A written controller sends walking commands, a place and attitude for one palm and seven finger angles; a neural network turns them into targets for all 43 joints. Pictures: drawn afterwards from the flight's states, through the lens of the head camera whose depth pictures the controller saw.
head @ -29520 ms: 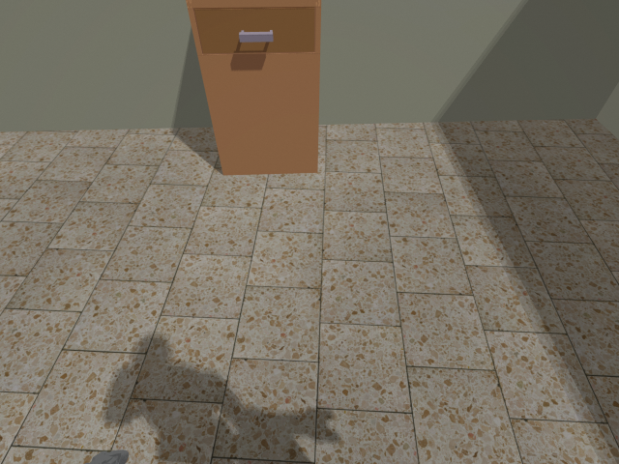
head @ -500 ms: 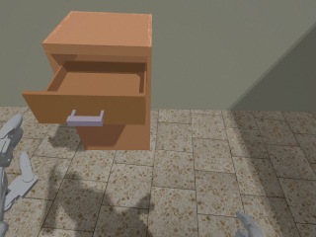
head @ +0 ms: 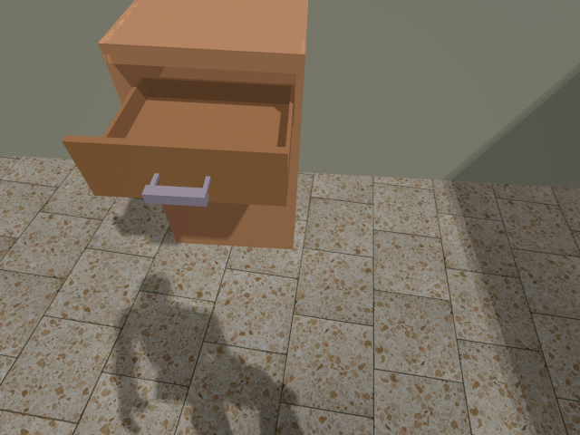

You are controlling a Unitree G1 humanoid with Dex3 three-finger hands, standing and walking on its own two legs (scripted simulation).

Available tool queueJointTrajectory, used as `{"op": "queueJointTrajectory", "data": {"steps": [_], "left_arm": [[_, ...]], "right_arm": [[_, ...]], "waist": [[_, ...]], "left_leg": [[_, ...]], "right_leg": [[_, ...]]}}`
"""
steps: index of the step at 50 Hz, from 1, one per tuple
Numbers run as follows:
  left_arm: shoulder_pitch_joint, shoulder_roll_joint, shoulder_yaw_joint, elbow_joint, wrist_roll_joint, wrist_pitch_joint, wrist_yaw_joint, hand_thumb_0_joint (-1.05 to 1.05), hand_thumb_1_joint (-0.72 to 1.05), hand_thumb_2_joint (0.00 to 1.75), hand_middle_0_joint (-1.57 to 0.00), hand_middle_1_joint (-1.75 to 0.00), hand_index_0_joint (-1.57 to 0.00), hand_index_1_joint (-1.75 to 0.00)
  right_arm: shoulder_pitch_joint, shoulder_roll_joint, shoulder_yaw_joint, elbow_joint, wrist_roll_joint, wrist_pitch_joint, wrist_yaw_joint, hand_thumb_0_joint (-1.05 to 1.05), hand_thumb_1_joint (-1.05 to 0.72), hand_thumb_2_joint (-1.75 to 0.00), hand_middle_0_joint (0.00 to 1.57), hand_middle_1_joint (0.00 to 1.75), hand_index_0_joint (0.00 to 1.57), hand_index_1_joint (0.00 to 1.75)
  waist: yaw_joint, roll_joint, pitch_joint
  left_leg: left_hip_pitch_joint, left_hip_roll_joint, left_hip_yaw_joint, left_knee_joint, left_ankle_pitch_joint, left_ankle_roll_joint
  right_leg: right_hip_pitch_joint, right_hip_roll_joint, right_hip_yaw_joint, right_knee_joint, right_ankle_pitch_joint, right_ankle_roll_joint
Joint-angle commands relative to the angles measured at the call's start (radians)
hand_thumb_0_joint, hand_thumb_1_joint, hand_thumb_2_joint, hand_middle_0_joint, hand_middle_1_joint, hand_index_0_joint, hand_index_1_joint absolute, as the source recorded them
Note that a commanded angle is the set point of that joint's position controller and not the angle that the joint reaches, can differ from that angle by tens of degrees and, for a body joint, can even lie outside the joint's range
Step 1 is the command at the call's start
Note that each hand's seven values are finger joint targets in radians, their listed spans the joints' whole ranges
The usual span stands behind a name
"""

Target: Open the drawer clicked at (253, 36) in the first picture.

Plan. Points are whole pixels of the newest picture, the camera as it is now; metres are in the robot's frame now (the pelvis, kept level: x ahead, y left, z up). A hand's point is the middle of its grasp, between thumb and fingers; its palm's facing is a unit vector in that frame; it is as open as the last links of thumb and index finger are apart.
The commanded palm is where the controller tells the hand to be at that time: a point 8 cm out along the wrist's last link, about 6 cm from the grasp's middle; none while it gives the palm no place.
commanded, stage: let the arm hang, fingers relaxed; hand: left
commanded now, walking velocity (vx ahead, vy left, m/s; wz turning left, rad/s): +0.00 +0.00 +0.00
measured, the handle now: (179, 187) +0.57 +0.27 -0.07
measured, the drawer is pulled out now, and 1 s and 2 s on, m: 0.30 0.30 0.30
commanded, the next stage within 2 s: look to check the result in 0.64 s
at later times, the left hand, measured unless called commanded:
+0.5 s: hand out of the picture +0.02 +0.17 -0.17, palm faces +0.00 -0.98 -0.21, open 7.3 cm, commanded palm none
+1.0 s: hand out of the picture +0.02 +0.17 -0.17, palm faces +0.01 -0.98 -0.21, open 7.3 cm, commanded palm none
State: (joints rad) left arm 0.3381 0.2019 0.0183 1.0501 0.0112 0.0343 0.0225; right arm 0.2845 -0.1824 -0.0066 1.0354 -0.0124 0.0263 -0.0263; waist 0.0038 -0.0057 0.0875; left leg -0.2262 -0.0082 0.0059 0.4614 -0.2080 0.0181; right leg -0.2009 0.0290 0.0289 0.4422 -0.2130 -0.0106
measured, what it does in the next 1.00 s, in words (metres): stands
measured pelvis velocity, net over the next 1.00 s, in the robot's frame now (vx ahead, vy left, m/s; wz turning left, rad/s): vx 0.01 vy -0.01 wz -0.02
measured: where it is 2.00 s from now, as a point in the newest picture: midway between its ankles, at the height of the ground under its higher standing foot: outside the picture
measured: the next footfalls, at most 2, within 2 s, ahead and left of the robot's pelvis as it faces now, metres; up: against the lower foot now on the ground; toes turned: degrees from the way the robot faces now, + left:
none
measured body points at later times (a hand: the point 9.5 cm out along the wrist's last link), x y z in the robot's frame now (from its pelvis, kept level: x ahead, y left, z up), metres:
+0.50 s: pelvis +0.00 +0.00 +0.00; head +0.01 -0.01 +0.45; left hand +0.02 +0.22 -0.15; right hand -0.02 -0.21 -0.17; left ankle +0.03 +0.11 -0.74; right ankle +0.02 -0.12 -0.74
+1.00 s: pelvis +0.01 -0.01 +0.00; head +0.03 -0.02 +0.45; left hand +0.02 +0.22 -0.15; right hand +0.00 -0.23 -0.16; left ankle +0.03 +0.11 -0.74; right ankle +0.02 -0.12 -0.74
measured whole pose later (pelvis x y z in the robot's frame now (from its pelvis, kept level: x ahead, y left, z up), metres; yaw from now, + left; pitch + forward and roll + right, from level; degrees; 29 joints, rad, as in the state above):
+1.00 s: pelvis +0.01 -0.01 +0.00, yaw -1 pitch -2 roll +0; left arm 0.25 0.16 0.01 1.13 0.01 0.00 0.03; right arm 0.27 -0.16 -0.02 1.12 -0.01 0.00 -0.04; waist -0.01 0.01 0.07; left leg -0.16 0.00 0.02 0.40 -0.20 0.00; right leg -0.16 0.04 0.04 0.41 -0.21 -0.02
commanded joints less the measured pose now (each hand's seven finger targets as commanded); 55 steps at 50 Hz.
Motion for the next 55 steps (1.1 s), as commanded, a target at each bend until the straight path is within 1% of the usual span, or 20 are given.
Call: {"op": "queueJointTrajectory", "data": {"steps": [1,4,8,10,12,15,20,23,27,29,32,34,36,38,39,40,42,45,51,55], "left_arm": [[0.005,0.092,0.005,-0.006,0.002,-0.031,0.007,0.00,0.90,0.90,-0.20,-0.30,-0.20,-0.30],[0.021,0.090,0.001,0.029,0.002,-0.030,0.011,0.00,0.90,0.90,-0.20,-0.30,-0.20,-0.30],[0.027,0.084,0.000,0.051,0.000,-0.030,0.013,0.00,0.90,0.90,-0.20,-0.30,-0.20,-0.30],[0.027,0.077,-0.001,0.057,0.001,-0.029,0.016,0.00,0.90,0.90,-0.20,-0.30,-0.20,-0.30],[0.025,0.077,0.002,0.056,0.002,-0.028,0.017,0.00,0.90,0.90,-0.20,-0.30,-0.20,-0.30],[0.027,0.070,0.004,0.055,0.002,-0.034,0.019,0.00,0.90,0.90,-0.20,-0.30,-0.20,-0.30],[0.012,0.062,0.010,0.046,0.002,-0.037,0.020,0.00,0.90,0.90,-0.20,-0.30,-0.20,-0.30],[-0.001,0.061,0.013,0.040,0.002,-0.038,0.020,0.00,0.90,0.90,-0.20,-0.30,-0.20,-0.30],[-0.007,0.062,0.016,0.033,0.002,-0.041,0.019,0.00,0.90,0.90,-0.20,-0.30,-0.20,-0.30],[-0.003,0.063,0.017,0.033,0.003,-0.044,0.020,0.00,0.90,0.90,-0.20,-0.30,-0.20,-0.30],[-0.018,0.067,0.018,0.031,0.001,-0.043,0.019,0.00,0.90,0.90,-0.20,-0.30,-0.20,-0.30],[-0.014,0.067,0.016,0.033,0.002,-0.043,0.019,0.00,0.90,0.90,-0.20,-0.30,-0.20,-0.30],[-0.025,0.074,0.018,0.034,0.001,-0.044,0.018,0.00,0.90,0.90,-0.20,-0.30,-0.20,-0.30],[-0.024,0.075,0.019,0.037,0.000,-0.045,0.018,0.00,0.90,0.90,-0.20,-0.30,-0.20,-0.30],[-0.022,0.073,0.018,0.038,0.002,-0.045,0.019,0.00,0.90,0.90,-0.20,-0.30,-0.20,-0.30],[-0.026,0.072,0.017,0.040,0.001,-0.044,0.019,0.00,0.90,0.90,-0.20,-0.30,-0.20,-0.30],[-0.028,0.078,0.017,0.043,0.000,-0.044,0.018,0.00,0.90,0.90,-0.20,-0.30,-0.20,-0.30],[-0.029,0.077,0.016,0.048,0.001,-0.045,0.019,0.00,0.90,0.90,-0.20,-0.30,-0.20,-0.30],[-0.032,0.082,0.016,0.050,0.001,-0.044,0.017,0.00,0.90,0.90,-0.20,-0.30,-0.20,-0.30],[-0.033,0.085,0.015,0.048,0.000,-0.046,0.018,0.00,0.90,0.90,-0.20,-0.30,-0.20,-0.30]], "right_arm": [[0.044,-0.093,-0.017,-0.013,0.002,-0.023,-0.006,0.00,-0.90,-0.90,0.20,0.30,0.20,0.30],[0.062,-0.090,-0.017,0.016,0.005,-0.022,-0.007,0.00,-0.90,-0.90,0.20,0.30,0.20,0.30],[0.082,-0.082,-0.016,0.040,0.003,-0.022,-0.007,0.00,-0.90,-0.90,0.20,0.30,0.20,0.30],[0.088,-0.072,-0.016,0.050,0.001,-0.020,-0.007,0.00,-0.90,-0.90,0.20,0.30,0.20,0.30],[0.096,-0.067,-0.018,0.056,0.000,-0.021,-0.007,0.00,-0.90,-0.90,0.20,0.30,0.20,0.30],[0.094,-0.056,-0.020,0.057,0.001,-0.024,-0.006,0.00,-0.90,-0.90,0.20,0.30,0.20,0.30],[0.096,-0.037,-0.022,0.063,-0.001,-0.027,-0.007,0.00,-0.90,-0.90,0.20,0.30,0.20,0.30],[0.093,-0.035,-0.023,0.062,-0.001,-0.029,-0.007,0.00,-0.90,-0.90,0.20,0.30,0.20,0.30],[0.087,-0.039,-0.028,0.056,-0.001,-0.032,-0.009,0.00,-0.90,-0.90,0.20,0.30,0.20,0.30],[0.079,-0.040,-0.030,0.053,0.001,-0.034,-0.010,0.00,-0.90,-0.90,0.20,0.30,0.20,0.30],[0.078,-0.046,-0.029,0.055,0.001,-0.034,-0.011,0.00,-0.90,-0.90,0.20,0.30,0.20,0.30],[0.068,-0.049,-0.030,0.052,0.002,-0.032,-0.011,0.00,-0.90,-0.90,0.20,0.30,0.20,0.30],[0.074,-0.053,-0.030,0.054,0.001,-0.034,-0.011,0.00,-0.90,-0.90,0.20,0.30,0.20,0.30],[0.067,-0.059,-0.029,0.055,0.001,-0.036,-0.012,0.00,-0.90,-0.90,0.20,0.30,0.20,0.30],[0.060,-0.060,-0.031,0.051,0.003,-0.035,-0.012,0.00,-0.90,-0.90,0.20,0.30,0.20,0.30],[0.062,-0.059,-0.029,0.057,0.002,-0.034,-0.012,0.00,-0.90,-0.90,0.20,0.30,0.20,0.30],[0.058,-0.063,-0.029,0.057,0.002,-0.033,-0.011,0.00,-0.90,-0.90,0.20,0.30,0.20,0.30],[0.055,-0.065,-0.028,0.059,0.001,-0.033,-0.012,0.00,-0.90,-0.90,0.20,0.30,0.20,0.30],[0.046,-0.072,-0.028,0.061,0.002,-0.031,-0.011,0.00,-0.90,-0.90,0.20,0.30,0.20,0.30],[0.041,-0.077,-0.029,0.061,0.002,-0.033,-0.012,0.00,-0.90,-0.90,0.20,0.30,0.20,0.30]], "waist": [[-0.016,0.036,-0.035],[-0.013,0.031,-0.021],[-0.013,-0.014,0.000],[-0.014,0.010,0.022],[-0.012,0.007,0.025],[-0.011,-0.013,0.016],[-0.012,-0.007,0.030],[-0.013,0.015,0.027],[-0.014,0.012,0.008],[-0.011,0.017,0.000],[-0.015,0.011,-0.008],[-0.013,0.017,0.010],[-0.016,0.003,-0.013],[-0.015,0.014,-0.030],[-0.016,0.000,-0.021],[-0.016,0.013,-0.012],[-0.015,0.005,-0.011],[-0.018,0.027,-0.015],[-0.016,0.007,0.001],[-0.016,0.010,-0.015]], "left_leg": [[0.042,0.098,-0.100,-0.130,-0.055,0.021],[0.044,0.102,-0.100,-0.140,-0.068,0.021],[0.031,0.093,-0.092,-0.138,-0.065,0.021],[0.027,0.096,-0.094,-0.146,-0.082,0.021],[0.009,0.096,-0.104,-0.158,-0.105,0.022],[0.022,0.091,-0.087,-0.138,-0.060,0.021],[0.020,0.089,-0.078,-0.131,-0.039,0.018],[0.019,0.086,-0.077,-0.130,-0.037,0.015],[0.033,0.091,-0.077,-0.126,-0.014,0.016],[0.051,0.094,-0.071,-0.116,0.037,0.016],[0.052,0.096,-0.072,-0.121,0.035,0.013],[0.058,0.097,-0.072,-0.122,0.030,0.014],[0.064,0.098,-0.073,-0.122,0.046,0.013],[0.078,0.099,-0.070,-0.123,0.060,0.012],[0.085,0.102,-0.071,-0.120,0.067,0.013],[0.077,0.103,-0.071,-0.125,0.057,0.012],[0.076,0.099,-0.071,-0.130,0.043,0.011],[0.091,0.104,-0.068,-0.129,0.067,0.011],[0.080,0.102,-0.071,-0.136,0.042,0.010],[0.092,0.104,-0.072,-0.133,0.056,0.010]], "right_leg": [[-0.045,-0.086,0.091,-0.120,-0.029,-0.035],[-0.052,-0.086,0.086,-0.119,-0.048,-0.035],[-0.057,-0.090,0.089,-0.127,-0.071,-0.035],[-0.079,-0.087,0.089,-0.127,-0.091,-0.035],[-0.071,-0.081,0.090,-0.118,-0.090,-0.034],[-0.066,-0.088,0.091,-0.122,-0.069,-0.036],[-0.073,-0.089,0.093,-0.123,-0.056,-0.037],[-0.069,-0.087,0.101,-0.121,-0.048,-0.038],[-0.057,-0.087,0.102,-0.119,-0.015,-0.039],[-0.055,-0.089,0.101,-0.111,0.035,-0.040],[-0.040,-0.088,0.097,-0.112,0.039,-0.036],[-0.056,-0.088,0.101,-0.117,0.031,-0.038],[-0.033,-0.090,0.100,-0.117,0.046,-0.036],[-0.025,-0.092,0.099,-0.115,0.062,-0.036],[-0.035,-0.090,0.099,-0.114,0.070,-0.037],[-0.032,-0.093,0.097,-0.120,0.059,-0.035],[-0.029,-0.093,0.100,-0.126,0.045,-0.035],[-0.029,-0.093,0.099,-0.123,0.071,-0.036],[-0.030,-0.093,0.101,-0.136,0.044,-0.035],[-0.021,-0.094,0.101,-0.135,0.057,-0.035]]}}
